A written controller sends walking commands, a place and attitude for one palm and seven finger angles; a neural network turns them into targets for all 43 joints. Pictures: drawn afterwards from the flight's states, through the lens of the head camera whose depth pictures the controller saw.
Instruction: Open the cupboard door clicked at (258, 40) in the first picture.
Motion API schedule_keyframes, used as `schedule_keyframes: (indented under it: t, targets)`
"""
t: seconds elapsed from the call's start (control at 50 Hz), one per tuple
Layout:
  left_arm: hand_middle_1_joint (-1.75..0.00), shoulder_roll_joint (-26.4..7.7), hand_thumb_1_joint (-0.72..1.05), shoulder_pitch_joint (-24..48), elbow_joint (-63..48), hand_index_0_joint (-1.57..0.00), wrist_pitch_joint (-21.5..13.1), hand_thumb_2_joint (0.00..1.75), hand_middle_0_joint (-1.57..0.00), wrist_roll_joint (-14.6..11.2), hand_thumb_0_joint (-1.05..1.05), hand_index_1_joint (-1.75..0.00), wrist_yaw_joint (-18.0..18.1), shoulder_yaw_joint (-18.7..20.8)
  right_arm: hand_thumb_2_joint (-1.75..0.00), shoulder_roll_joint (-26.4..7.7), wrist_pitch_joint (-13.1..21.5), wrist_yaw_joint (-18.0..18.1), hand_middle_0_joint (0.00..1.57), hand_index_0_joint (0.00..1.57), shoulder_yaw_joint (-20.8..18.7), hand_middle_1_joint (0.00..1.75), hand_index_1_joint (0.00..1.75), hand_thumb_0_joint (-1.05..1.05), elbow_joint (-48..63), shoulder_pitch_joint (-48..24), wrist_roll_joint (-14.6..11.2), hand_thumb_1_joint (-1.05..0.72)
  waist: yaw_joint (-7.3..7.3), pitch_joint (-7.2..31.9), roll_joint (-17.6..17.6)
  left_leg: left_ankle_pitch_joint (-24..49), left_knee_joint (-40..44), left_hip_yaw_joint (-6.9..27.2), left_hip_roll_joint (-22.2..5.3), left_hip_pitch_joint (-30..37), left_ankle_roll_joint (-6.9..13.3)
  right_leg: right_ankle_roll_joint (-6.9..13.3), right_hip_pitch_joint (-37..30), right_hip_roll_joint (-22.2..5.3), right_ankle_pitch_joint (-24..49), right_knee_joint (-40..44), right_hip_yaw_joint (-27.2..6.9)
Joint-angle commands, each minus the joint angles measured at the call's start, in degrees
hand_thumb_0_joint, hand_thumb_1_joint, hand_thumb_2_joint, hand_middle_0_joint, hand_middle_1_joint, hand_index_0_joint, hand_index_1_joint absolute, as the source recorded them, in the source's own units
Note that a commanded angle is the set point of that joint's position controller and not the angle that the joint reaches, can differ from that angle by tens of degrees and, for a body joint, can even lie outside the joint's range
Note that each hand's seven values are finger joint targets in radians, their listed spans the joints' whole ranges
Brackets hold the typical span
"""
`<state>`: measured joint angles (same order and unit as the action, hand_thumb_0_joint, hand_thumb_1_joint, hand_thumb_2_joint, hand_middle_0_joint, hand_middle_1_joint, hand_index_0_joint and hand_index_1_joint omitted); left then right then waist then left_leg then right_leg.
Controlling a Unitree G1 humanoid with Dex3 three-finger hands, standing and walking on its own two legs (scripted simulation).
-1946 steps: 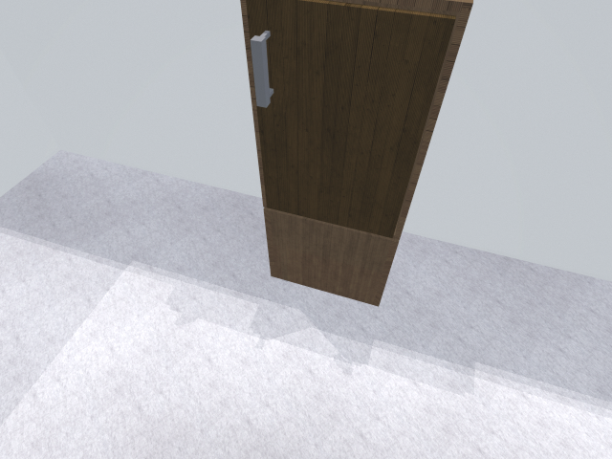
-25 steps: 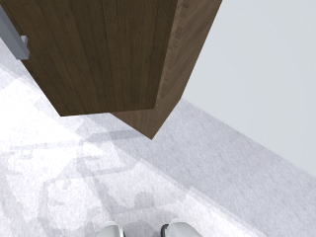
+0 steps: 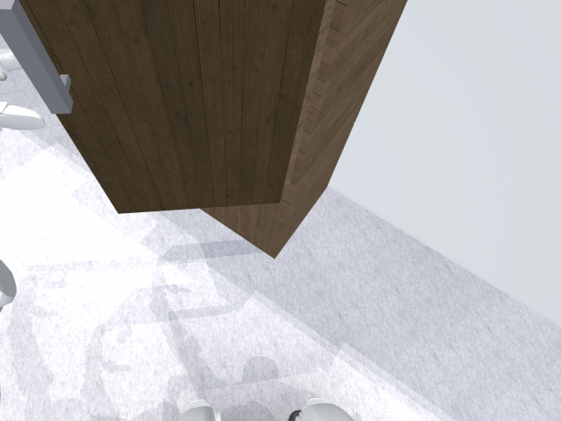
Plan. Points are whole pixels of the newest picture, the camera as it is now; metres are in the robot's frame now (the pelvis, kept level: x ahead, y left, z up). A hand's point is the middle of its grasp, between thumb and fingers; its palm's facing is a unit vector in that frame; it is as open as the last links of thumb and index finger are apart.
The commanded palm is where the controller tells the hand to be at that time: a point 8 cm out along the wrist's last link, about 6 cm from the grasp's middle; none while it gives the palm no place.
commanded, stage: slide the fingers in behind the handle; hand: left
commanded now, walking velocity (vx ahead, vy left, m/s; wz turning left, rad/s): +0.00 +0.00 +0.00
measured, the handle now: (39, 51) +0.57 +0.26 +0.15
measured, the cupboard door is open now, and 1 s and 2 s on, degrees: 42 42 41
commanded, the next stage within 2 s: close the thumb around the handle in 1.06 s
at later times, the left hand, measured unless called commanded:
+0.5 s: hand (30, 77) +0.51 +0.25 +0.16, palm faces +0.04 -1.00 +0.02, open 14.0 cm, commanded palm +0.49 +0.29 +0.15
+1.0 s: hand (49, 74) +0.52 +0.23 +0.16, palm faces +0.05 -1.00 +0.02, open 14.0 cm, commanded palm +0.50 +0.28 +0.15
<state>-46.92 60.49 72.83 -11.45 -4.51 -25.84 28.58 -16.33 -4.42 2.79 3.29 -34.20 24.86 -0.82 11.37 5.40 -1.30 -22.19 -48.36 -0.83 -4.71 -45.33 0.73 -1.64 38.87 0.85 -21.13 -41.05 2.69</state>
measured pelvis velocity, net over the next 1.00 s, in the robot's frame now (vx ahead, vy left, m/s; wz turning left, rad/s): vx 0.00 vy -0.01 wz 0.00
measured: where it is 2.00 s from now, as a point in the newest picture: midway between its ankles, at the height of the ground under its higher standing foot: outside the picture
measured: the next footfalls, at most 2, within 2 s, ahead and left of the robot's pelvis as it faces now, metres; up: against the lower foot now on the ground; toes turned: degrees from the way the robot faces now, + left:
none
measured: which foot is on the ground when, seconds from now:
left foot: down 0.00-1.00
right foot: down 0.00-1.00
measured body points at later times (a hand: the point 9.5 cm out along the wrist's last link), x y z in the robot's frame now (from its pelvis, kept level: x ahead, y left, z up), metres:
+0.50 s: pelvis -0.01 -0.01 +0.00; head +0.10 +0.02 +0.44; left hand +0.50 +0.31 +0.16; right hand -0.04 -0.28 -0.10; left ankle +0.00 +0.10 -0.70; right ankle -0.03 -0.15 -0.70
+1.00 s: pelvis +0.00 -0.01 +0.00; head +0.10 +0.01 +0.44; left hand +0.51 +0.29 +0.16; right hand -0.03 -0.27 -0.10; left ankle +0.00 +0.10 -0.70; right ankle -0.03 -0.15 -0.70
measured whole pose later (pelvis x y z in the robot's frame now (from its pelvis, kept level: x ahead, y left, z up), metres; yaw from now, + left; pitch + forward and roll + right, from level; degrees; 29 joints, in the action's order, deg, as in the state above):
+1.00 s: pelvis +0.00 -0.01 +0.00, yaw +0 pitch +18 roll -3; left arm -40.8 61.0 73.2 -12.9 -4.8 -19.9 26.3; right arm -16.0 -2.8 2.2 2.7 -36.5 25.8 -0.4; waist 11.3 5.2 -1.8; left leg -21.5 -47.3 -1.1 -4.5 -43.9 0.3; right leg -1.2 38.3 0.7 -21.3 -41.6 2.3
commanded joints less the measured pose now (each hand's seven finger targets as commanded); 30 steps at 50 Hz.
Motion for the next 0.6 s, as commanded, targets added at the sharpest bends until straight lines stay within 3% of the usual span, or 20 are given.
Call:
schedule_keyframes:
  t: [0.0, 0.02, 0.04, 0.06, 0.1, 0.12, 0.18, 0.22, 0.28, 0.34, 0.38, 0.4, 0.5, 0.54, 0.58]
  targets:
    - [-1.20, -16.41, -0.50, 23.54, -12.96, -0.30, -3.55, 0.30, -0.30, -2.10, 0.00, -1.20, -0.05, 1.93, -0.90, -11.65, 0.27, 0.92, 0.20, 0.20, -4.60, 0.30, 0.30, 0.00, 1.83, 10.50, -0.06, -0.90, -1.03, 25.46, -10.63, 29.52, 3.24, 3.58, 1.99, 28.50, 0.67, 1.87, -3.45, 3.18, 22.20, 2.73, 0.79]
    - [-1.20, -15.70, -0.50, 22.77, -11.79, -0.30, -3.26, 0.30, -0.30, -2.06, 0.00, -1.20, 0.01, 1.54, -0.90, -11.49, 0.32, 0.84, 0.20, 0.20, -4.48, 0.30, 0.30, 0.00, 1.96, 10.20, -0.12, -0.90, -1.10, 24.30, -10.21, 28.10, 3.43, 3.27, 2.18, 27.29, 0.81, 1.85, -3.55, 3.13, 21.80, 2.94, 0.72]
    - [-1.20, -14.58, -0.50, 24.30, -12.11, -0.30, -3.26, 0.30, -0.30, -1.94, 0.00, -1.20, 0.13, 0.26, -0.90, -11.46, 0.38, 0.90, 0.20, 0.20, -4.56, 0.30, 0.30, 0.00, 1.73, 10.16, -0.20, -0.90, -0.24, 22.98, -9.71, 26.48, 3.69, 3.30, 2.13, 26.74, 0.90, 1.71, -2.95, 3.09, 20.87, 3.20, 0.67]
    - [-1.20, -14.44, -0.50, 23.75, -11.91, -0.30, -3.42, 0.30, -0.30, -2.17, 0.00, -1.20, 0.37, 0.74, -0.90, -11.45, 0.51, 0.94, 0.20, 0.20, -4.41, 0.30, 0.30, 0.00, 1.71, 10.40, -0.11, -0.90, -0.56, 22.41, -10.12, 26.89, 3.73, 3.21, 2.25, 26.80, 1.05, 1.97, -2.76, 3.11, 20.93, 3.21, 0.67]
    - [-1.20, -14.59, -0.50, 24.98, -10.89, -0.30, -3.20, 0.30, -0.30, -1.82, 0.00, -1.20, 0.86, 0.25, -0.90, -11.54, 0.58, 1.07, 0.20, 0.20, -4.43, 0.30, 0.30, 0.00, 1.39, 10.32, -0.22, -0.90, 0.18, 21.47, -8.84, 24.17, 4.05, 3.13, 2.17, 25.38, 1.15, 1.63, -2.51, 2.95, 19.56, 3.57, 0.42]
    - [-1.20, -15.06, -0.50, 25.23, -10.50, -0.30, -3.24, 0.30, -0.30, -1.58, 0.00, -1.20, 1.07, 0.45, -0.90, -11.64, 0.71, 1.08, 0.20, 0.20, -4.36, 0.30, 0.30, 0.00, 1.27, 10.51, -0.15, -0.90, 0.12, 21.54, -8.06, 23.34, 4.21, 3.26, 2.22, 24.71, 1.20, 1.64, -2.97, 2.94, 19.13, 3.62, 0.40]
    - [-1.20, -15.73, -0.50, 26.07, -11.42, -0.30, -4.23, 0.30, -0.30, -1.40, 0.00, -1.20, 1.44, 1.03, -0.90, -11.55, 1.11, 1.12, 0.20, 0.20, -4.42, 0.30, 0.30, 0.00, 0.92, 10.65, -0.11, -0.90, 0.02, 23.64, -10.19, 24.20, 3.82, 3.15, 2.30, 25.97, 1.11, 1.77, -3.05, 2.83, 19.66, 3.31, 0.06]
    - [-1.20, -14.84, -0.50, 26.45, -9.90, -0.30, -4.24, 0.30, -0.30, -1.23, 0.00, -1.20, 1.54, -0.08, -0.90, -11.53, 1.20, 1.22, 0.20, 0.20, -4.29, 0.30, 0.30, 0.00, 0.68, 10.57, -0.18, -0.90, 0.47, 21.02, -9.15, 21.60, 4.19, 3.26, 2.23, 24.10, 1.08, 1.67, -2.31, 2.78, 17.69, 3.59, 0.16]
    - [-1.20, -15.49, -0.50, 26.70, -12.01, -0.30, -4.90, 0.30, -0.30, -1.34, 0.00, -1.20, 1.84, 1.00, -0.90, -11.57, 1.56, 1.16, 0.20, 0.20, -4.56, 0.30, 0.30, 0.00, 0.69, 11.07, -0.04, -0.90, -0.10, 25.32, -10.64, 23.85, 3.90, 3.36, 2.21, 26.81, 1.01, 1.76, -3.14, 2.80, 18.95, 3.18, 0.00]
    - [-1.20, -14.96, -0.50, 24.90, -11.76, -0.30, -4.58, 0.30, -0.30, -1.58, 0.00, -1.20, 1.95, 1.29, -0.90, -11.44, 1.55, 0.95, 0.20, 0.20, -4.68, 0.30, 0.30, 0.00, 0.60, 11.09, 0.03, -0.90, -0.68, 24.75, -9.68, 24.90, 3.77, 2.98, 2.27, 25.98, 1.06, 1.73, -4.50, 2.86, 20.66, 3.17, -0.01]
    - [-1.20, -14.23, -0.50, 23.73, -12.51, -0.30, -4.48, 0.30, -0.30, -1.56, 0.00, -1.20, 2.17, 1.11, -0.90, -11.28, 1.47, 0.72, 0.20, 0.20, -4.66, 0.30, 0.30, 0.00, 0.84, 10.83, 0.06, -0.90, -1.18, 25.00, -11.26, 25.95, 3.71, 2.82, 2.33, 26.82, 0.96, 1.87, -4.07, 2.89, 21.11, 3.09, 0.11]
    - [-1.20, -13.76, -0.50, 24.96, -12.78, -0.30, -4.34, 0.30, -0.30, -1.60, 0.00, -1.20, 2.39, 0.67, -0.90, -11.27, 1.37, 0.71, 0.20, 0.20, -4.73, 0.30, 0.30, 0.00, 0.66, 10.94, 0.11, -0.90, -0.48, 24.41, -10.06, 25.60, 3.89, 2.96, 2.25, 26.37, 1.01, 1.71, -4.09, 2.90, 21.03, 3.13, 0.26]
    - [-1.20, -11.40, -0.50, 25.77, -12.01, -0.30, -4.00, 0.30, -0.30, -1.67, 0.00, -1.20, 3.68, -0.82, -0.90, -11.16, 1.46, 0.73, 0.20, 0.20, -4.74, 0.30, 0.30, 0.00, 0.57, 10.61, 0.03, -0.90, 0.17, 21.54, -9.09, 22.72, 4.54, 2.93, 2.34, 25.10, 1.15, 1.67, -3.27, 2.86, 18.82, 3.84, 0.21]
    - [-1.20, -11.49, -0.50, 26.50, -14.02, -0.30, -4.52, 0.30, -0.30, -1.59, 0.00, -1.20, 4.25, -0.41, -0.90, -11.20, 1.80, 0.64, 0.20, 0.20, -5.05, 0.30, 0.30, 0.00, 0.40, 10.87, 0.18, -0.90, -0.08, 23.50, -9.78, 23.45, 4.48, 3.12, 2.27, 26.67, 1.02, 1.74, -3.51, 2.81, 19.01, 3.72, 0.18]
    - [-1.20, -9.50, -0.50, 26.21, -15.81, -0.30, -5.32, 0.30, -0.30, -1.65, 0.00, -1.20, 4.47, -1.29, -0.90, -10.87, 2.03, 0.45, 0.20, 0.20, -5.15, 0.30, 0.30, 0.00, 0.26, 10.70, 0.31, -0.90, -0.39, 26.26, -12.71, 26.69, 3.94, 3.41, 2.13, 30.05, 0.63, 2.04, -2.58, 2.87, 20.01, 3.12, 0.31]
